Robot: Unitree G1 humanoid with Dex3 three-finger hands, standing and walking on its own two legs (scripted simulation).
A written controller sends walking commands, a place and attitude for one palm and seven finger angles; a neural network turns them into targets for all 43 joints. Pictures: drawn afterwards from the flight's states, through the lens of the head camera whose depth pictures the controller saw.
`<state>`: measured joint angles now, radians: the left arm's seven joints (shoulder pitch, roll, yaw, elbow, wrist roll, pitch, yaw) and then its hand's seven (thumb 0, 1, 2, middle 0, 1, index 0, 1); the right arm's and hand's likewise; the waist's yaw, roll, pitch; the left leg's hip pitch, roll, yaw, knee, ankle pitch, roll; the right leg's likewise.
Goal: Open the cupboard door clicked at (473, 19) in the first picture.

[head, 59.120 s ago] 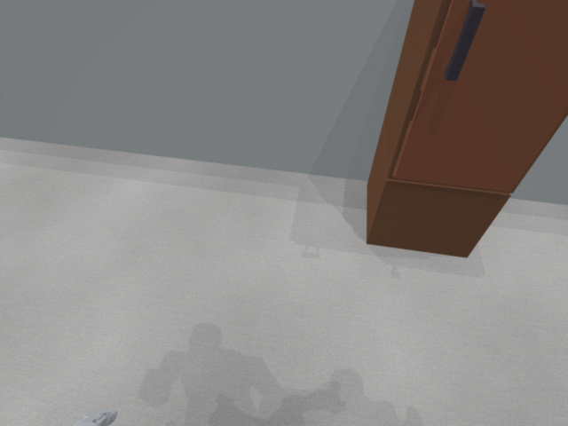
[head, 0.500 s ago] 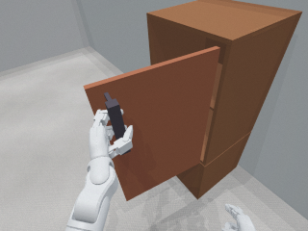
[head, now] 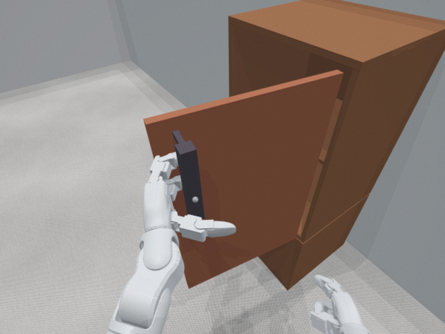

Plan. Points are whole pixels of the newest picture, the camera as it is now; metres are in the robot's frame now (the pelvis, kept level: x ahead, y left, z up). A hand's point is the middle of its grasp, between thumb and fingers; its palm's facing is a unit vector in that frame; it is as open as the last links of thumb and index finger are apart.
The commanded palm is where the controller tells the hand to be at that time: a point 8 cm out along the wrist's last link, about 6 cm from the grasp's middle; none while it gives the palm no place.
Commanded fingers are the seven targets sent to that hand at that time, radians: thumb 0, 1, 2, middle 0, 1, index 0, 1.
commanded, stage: open thumb and fingers to let go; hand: left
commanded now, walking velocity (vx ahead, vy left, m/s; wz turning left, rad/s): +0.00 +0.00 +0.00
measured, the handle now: (187, 177) +0.34 +0.10 +0.14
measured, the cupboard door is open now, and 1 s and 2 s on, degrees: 80 82 82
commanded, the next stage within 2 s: slide the hand sideways off the handle in 0.14 s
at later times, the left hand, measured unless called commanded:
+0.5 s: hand (189, 223) +0.25 +0.08 +0.14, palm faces -0.25 -0.97 -0.03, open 16.5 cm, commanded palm +0.23 +0.12 +0.14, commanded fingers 0.00 -0.50 0.30 -0.15 -0.30 -0.15 -0.30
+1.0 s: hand (166, 234) +0.23 +0.11 +0.13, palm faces -0.13 -0.99 -0.04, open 16.3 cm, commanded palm +0.20 +0.17 +0.14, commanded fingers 0.00 -0.50 0.30 -0.15 -0.30 -0.15 -0.30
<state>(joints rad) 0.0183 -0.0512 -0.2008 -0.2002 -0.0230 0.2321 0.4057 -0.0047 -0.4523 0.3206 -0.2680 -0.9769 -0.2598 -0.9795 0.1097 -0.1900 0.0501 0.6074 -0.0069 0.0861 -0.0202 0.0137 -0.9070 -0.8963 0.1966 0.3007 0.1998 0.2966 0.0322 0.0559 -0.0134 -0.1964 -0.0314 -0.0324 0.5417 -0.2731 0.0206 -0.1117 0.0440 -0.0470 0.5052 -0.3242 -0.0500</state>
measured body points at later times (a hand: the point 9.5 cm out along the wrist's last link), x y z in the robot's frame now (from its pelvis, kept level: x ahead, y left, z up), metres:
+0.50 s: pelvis -0.01 +0.03 +0.00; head -0.05 +0.01 +0.45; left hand +0.26 +0.13 +0.14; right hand +0.17 -0.18 -0.08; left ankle +0.02 +0.11 -0.73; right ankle -0.03 -0.09 -0.73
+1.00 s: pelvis -0.01 +0.00 +0.00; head -0.05 -0.02 +0.45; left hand +0.23 +0.17 +0.13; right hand +0.18 -0.22 -0.07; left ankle +0.02 +0.11 -0.73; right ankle -0.03 -0.09 -0.73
